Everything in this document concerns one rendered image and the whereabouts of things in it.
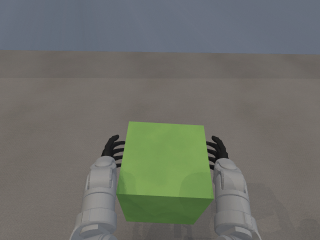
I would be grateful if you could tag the carton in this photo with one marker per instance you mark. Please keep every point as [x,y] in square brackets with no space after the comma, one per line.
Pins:
[165,173]

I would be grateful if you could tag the right robot hand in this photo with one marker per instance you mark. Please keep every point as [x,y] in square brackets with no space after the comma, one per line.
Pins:
[219,153]

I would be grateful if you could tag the left robot hand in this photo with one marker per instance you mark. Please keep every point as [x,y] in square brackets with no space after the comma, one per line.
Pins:
[110,151]

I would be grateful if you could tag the robot right forearm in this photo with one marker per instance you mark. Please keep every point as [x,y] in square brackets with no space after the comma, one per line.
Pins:
[233,212]

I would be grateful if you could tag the robot left forearm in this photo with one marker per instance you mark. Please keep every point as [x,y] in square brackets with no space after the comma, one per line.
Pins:
[97,215]

